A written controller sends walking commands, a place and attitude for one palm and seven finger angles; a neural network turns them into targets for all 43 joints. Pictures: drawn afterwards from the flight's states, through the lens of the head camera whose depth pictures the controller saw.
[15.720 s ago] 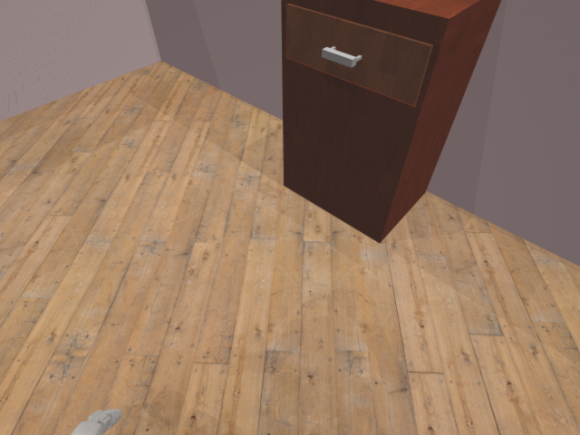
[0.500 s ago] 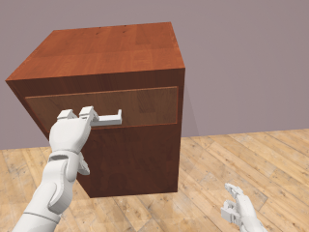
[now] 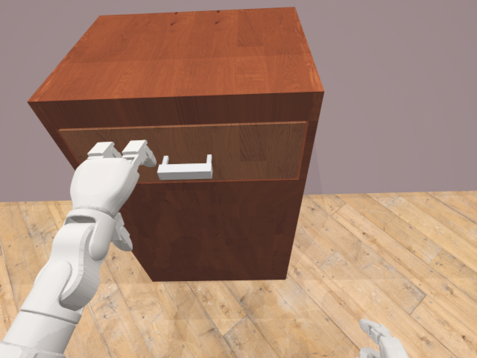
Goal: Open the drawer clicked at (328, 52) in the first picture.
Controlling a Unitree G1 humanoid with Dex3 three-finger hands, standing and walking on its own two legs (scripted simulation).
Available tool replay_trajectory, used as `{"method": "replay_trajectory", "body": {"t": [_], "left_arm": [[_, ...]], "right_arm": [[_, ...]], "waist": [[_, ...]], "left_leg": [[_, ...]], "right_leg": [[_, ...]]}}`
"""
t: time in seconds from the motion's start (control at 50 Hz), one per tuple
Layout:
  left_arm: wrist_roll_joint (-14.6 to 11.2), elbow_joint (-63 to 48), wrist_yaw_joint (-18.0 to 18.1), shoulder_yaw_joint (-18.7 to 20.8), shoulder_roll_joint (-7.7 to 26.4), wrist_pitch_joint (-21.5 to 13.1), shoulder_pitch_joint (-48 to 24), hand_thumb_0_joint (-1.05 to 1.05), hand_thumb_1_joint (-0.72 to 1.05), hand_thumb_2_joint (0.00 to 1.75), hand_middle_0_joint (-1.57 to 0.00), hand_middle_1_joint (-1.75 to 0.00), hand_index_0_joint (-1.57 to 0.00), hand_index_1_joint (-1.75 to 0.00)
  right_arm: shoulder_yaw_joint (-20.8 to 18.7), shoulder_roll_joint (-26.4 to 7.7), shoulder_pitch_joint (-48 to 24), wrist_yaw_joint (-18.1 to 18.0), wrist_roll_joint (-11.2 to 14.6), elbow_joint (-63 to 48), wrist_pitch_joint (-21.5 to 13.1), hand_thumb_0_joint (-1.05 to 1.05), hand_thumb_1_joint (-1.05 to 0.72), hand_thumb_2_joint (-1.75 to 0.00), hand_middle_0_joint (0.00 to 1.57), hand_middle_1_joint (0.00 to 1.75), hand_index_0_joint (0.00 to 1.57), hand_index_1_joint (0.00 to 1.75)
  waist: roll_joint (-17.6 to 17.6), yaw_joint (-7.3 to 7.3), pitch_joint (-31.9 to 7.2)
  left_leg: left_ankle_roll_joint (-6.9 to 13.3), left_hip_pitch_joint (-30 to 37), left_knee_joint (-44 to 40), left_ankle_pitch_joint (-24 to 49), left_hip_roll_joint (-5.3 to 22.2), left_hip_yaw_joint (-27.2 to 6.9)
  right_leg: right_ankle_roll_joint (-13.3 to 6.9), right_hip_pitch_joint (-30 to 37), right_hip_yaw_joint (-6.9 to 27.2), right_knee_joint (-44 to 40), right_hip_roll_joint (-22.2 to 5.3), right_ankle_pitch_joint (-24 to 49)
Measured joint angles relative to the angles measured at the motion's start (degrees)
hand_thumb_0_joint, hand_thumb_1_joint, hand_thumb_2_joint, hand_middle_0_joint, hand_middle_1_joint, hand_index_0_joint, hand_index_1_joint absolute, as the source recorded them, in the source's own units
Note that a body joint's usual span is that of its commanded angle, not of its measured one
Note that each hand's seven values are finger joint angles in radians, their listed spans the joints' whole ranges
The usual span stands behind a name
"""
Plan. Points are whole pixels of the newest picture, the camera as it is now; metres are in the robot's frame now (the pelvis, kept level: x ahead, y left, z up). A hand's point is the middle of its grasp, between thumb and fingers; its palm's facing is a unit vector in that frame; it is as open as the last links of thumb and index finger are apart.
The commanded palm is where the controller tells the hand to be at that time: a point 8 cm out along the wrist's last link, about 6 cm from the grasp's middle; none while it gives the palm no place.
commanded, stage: raise the hand with hooked fingers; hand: left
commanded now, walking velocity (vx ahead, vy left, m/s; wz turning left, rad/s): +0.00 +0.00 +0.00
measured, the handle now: (186, 165) +0.50 +0.21 +0.00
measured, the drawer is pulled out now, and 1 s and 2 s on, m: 0.00 0.00 0.00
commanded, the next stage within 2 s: move the hooked fingers above the handle in 0.02 s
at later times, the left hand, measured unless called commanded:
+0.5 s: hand (137, 186) +0.34 +0.23 +0.10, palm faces +0.07 -0.03 -1.00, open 13.8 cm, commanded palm +0.32 +0.23 +0.15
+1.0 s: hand (149, 177) +0.39 +0.23 +0.07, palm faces -0.02 -0.03 -1.00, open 13.8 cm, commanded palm +0.37 +0.23 +0.13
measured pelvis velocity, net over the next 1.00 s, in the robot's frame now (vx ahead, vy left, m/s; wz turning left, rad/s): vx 0.02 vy -0.06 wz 0.00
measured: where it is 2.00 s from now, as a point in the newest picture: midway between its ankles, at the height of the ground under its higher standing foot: outside the picture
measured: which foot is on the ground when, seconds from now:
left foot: down 0.00-1.00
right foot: down 0.00-1.00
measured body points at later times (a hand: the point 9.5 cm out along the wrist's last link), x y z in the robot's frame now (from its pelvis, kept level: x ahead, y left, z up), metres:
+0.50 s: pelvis +0.00 -0.04 +0.00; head +0.02 -0.06 +0.45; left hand +0.33 +0.23 +0.16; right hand +0.19 -0.27 -0.11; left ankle +0.02 +0.04 -0.74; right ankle -0.01 -0.14 -0.74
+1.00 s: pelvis +0.02 -0.06 -0.01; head +0.06 -0.08 +0.44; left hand +0.38 +0.23 +0.13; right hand +0.17 -0.32 -0.13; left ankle +0.02 +0.04 -0.74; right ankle -0.01 -0.15 -0.74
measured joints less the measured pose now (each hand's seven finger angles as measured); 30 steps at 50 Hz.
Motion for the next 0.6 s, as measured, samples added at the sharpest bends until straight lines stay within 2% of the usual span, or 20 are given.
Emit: {"method": "replay_trajectory", "body": {"t": [0.08, 0.18, 0.28, 0.4, 0.48, 0.6], "left_arm": [[-0.4, 1.6, 0.7, 0.6, -0.1, 3.0, -1.4, 0.0, -0.49, 0.3, -0.32, -1.2, -0.32, -1.2], [-0.4, 3.1, -1.7, -1.1, -1.0, 5.3, -1.7, 0.0, -0.49, 0.3, -0.32, -1.2, -0.32, -1.2], [0.8, 7.4, -2.8, -3.0, -0.8, 2.7, -4.0, 0.0, -0.49, 0.3, -0.32, -1.2, -0.32, -1.2], [1.0, 11.7, -1.4, -0.5, 0.5, -0.6, -7.2, 0.0, -0.49, 0.3, -0.32, -1.2, -0.32, -1.2], [0.8, 14.6, -0.9, 1.3, 1.6, -0.2, -8.5, 0.0, -0.49, 0.3, -0.32, -1.2, -0.32, -1.2], [0.0, 18.4, -3.0, 1.8, 2.4, -0.5, -8.9, 0.0, -0.49, 0.3, -0.32, -1.2, -0.32, -1.2]], "right_arm": [[-0.1, 0.1, -0.9, 0.1, 0.5, 0.4, 0.4, 0.02, -0.9, -0.9, 0.2, 0.3, 0.2, 0.3], [0.6, 0.6, -2.2, -0.2, 0.6, -0.6, 0.8, 0.02, -0.9, -0.89, 0.2, 0.3, 0.2, 0.3], [1.8, 1.2, -3.3, -1.4, 0.5, -1.3, 0.5, 0.01, -0.9, -0.89, 0.2, 0.3, 0.2, 0.3], [1.7, 1.3, -2.9, -2.4, 0.5, -1.8, 0.1, 0.01, -0.9, -0.89, 0.2, 0.3, 0.2, 0.3], [1.2, 0.5, -1.6, -2.7, 0.8, -1.5, 0.7, 0.01, -0.9, -0.89, 0.2, 0.3, 0.2, 0.3], [0.3, -1.0, 0.4, -3.4, 1.0, -1.2, 1.4, 0.01, -0.9, -0.89, 0.2, 0.3, 0.2, 0.3]], "waist": [[0.4, 0.16, -0.4], [0.6, -0.27, -1.0], [-0.3, -0.67, -0.8], [-0.9, -1.11, -0.6], [-0.7, -1.42, -1.1], [-0.4, -2.3, -1.6]], "left_leg": [[-0.1, -0.4, -0.2, 0.3, 0.0, -0.2], [-0.4, 0.1, -0.6, 0.5, 0.1, -0.3], [-1.0, 0.3, -0.2, 0.2, 0.6, -0.6], [-2.1, -0.4, 0.4, -0.3, 1.6, -0.9], [-2.6, -1.3, 1.0, -0.8, 2.2, -1.2], [-3.2, -2.7, 2.4, -1.9, 2.7, -1.6]], "right_leg": [[0.5, -0.4, -0.2, 0.0, -0.1, 0.2], [0.8, -0.1, -0.3, -0.1, 0.0, 0.3], [0.5, -0.1, -0.6, 0.4, 0.5, 0.1], [-0.3, -0.6, -0.9, 0.6, 1.6, 0.2], [-0.9, -1.3, -1.2, 0.8, 2.2, 0.0], [-1.7, -2.6, -1.7, 1.8, 2.8, -0.8]]}}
